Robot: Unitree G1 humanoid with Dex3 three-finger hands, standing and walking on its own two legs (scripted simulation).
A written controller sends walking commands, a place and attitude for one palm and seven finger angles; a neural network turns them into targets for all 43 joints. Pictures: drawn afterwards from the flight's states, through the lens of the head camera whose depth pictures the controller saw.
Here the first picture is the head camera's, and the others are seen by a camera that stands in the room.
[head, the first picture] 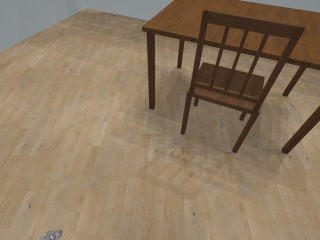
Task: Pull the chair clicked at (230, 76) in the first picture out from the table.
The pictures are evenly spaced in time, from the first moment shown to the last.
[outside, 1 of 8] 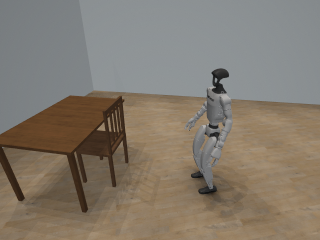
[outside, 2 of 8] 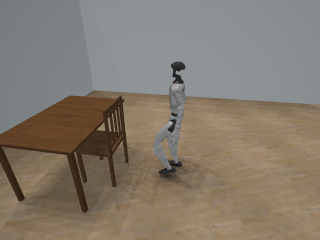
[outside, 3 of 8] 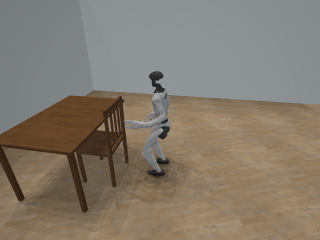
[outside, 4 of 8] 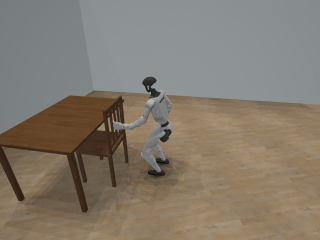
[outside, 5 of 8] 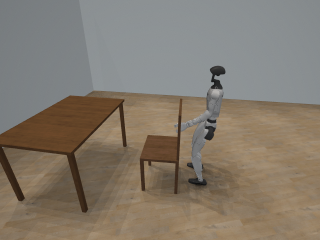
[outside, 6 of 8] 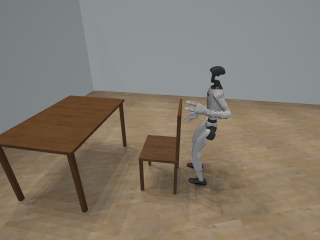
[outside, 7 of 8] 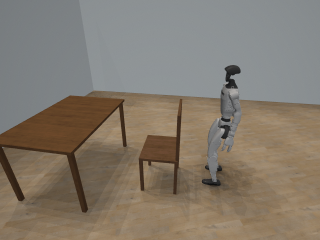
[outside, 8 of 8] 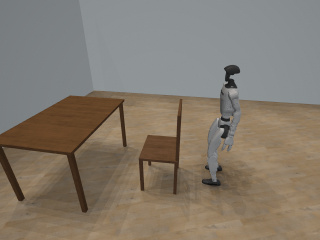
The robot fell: no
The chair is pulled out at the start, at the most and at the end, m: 0.00 0.68 0.67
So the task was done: yes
